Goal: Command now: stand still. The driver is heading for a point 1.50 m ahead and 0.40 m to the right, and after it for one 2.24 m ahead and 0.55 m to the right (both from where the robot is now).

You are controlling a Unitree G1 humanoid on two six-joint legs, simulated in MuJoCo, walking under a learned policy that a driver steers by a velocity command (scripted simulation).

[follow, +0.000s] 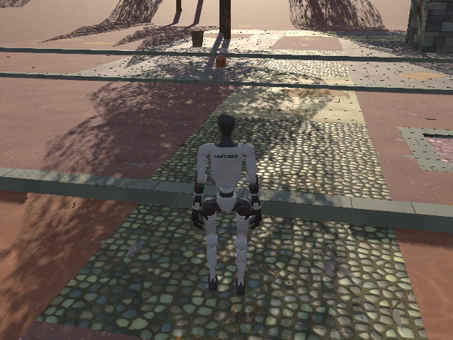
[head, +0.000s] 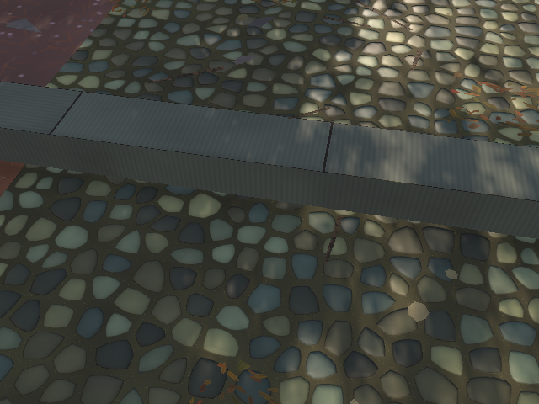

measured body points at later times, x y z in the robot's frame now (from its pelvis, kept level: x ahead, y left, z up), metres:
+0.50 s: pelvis +0.01 +0.00 +0.00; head +0.01 +0.00 +0.45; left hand -0.03 +0.20 -0.16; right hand -0.03 -0.21 -0.16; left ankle +0.02 +0.10 -0.74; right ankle -0.03 -0.10 -0.74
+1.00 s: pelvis +0.02 -0.01 +0.00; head +0.02 -0.01 +0.45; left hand -0.03 +0.20 -0.16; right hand -0.02 -0.21 -0.16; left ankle +0.02 +0.10 -0.74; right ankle -0.03 -0.10 -0.74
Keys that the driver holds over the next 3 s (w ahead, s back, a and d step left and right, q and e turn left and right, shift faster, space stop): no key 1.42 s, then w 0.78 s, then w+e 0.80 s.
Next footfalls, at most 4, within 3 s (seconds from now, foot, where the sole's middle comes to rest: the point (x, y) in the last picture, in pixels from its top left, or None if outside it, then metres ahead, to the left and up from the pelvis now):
1.76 left None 0.15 0.12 -0.78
2.24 right None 0.51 -0.03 -0.78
2.78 left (241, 294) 0.85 0.11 -0.78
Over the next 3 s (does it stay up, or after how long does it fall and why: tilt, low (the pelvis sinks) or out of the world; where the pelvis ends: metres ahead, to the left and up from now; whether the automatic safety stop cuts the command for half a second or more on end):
stays up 0.77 0.04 0.00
